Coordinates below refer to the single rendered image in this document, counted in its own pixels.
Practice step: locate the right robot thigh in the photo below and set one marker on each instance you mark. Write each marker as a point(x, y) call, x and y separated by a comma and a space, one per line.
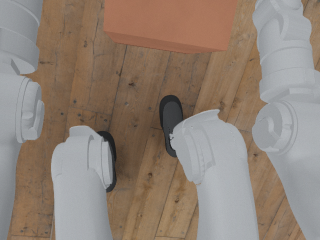
point(209, 155)

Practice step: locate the carton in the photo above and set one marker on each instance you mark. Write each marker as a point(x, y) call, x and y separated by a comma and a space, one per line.
point(180, 26)

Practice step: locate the right robot forearm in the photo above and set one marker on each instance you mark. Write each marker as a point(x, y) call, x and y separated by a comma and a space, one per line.
point(285, 52)

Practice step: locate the left robot forearm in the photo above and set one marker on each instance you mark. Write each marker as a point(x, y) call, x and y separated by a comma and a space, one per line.
point(19, 22)

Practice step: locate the robot right shin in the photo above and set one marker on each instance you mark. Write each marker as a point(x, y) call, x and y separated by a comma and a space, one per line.
point(179, 129)

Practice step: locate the right robot upper arm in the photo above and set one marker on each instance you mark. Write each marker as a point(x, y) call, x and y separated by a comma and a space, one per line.
point(289, 132)

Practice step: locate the left robot upper arm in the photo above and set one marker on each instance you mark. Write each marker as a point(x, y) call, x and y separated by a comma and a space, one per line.
point(21, 118)

